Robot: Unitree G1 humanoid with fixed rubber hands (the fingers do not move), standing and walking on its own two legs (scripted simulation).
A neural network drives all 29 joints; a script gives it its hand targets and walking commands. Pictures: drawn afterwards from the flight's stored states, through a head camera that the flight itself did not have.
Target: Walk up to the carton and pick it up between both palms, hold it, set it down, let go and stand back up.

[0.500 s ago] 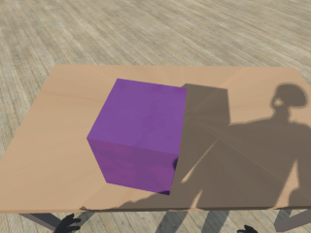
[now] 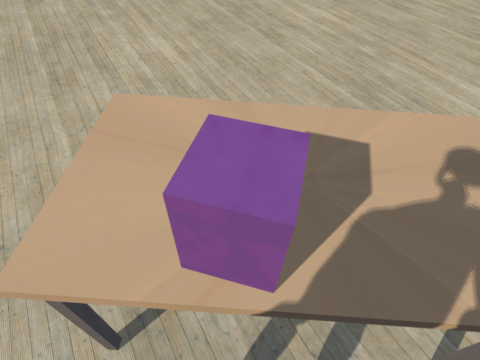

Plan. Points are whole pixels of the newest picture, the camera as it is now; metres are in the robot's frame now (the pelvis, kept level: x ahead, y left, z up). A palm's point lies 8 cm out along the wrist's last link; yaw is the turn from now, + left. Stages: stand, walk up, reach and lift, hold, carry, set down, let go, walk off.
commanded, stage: walk up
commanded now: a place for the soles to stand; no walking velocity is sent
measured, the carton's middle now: (241, 205) +0.42 +0.00 +0.00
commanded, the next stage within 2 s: reach and lift in 1.84 s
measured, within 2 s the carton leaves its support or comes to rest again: neither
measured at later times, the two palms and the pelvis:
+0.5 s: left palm out of the picture +0.07 +0.27 -0.12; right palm out of the picture +0.09 -0.26 -0.10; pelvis +0.00 +0.00 -0.01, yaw +3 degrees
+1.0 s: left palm out of the picture +0.05 +0.27 -0.12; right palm out of the picture +0.11 -0.26 -0.11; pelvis -0.01 -0.01 -0.01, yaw +5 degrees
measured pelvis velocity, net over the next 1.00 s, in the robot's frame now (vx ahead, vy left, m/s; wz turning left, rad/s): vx -0.01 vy -0.01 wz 0.09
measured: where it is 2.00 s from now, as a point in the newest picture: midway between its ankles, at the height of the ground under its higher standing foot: outside the picture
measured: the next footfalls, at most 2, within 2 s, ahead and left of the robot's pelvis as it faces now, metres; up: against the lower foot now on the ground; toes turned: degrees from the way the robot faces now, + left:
none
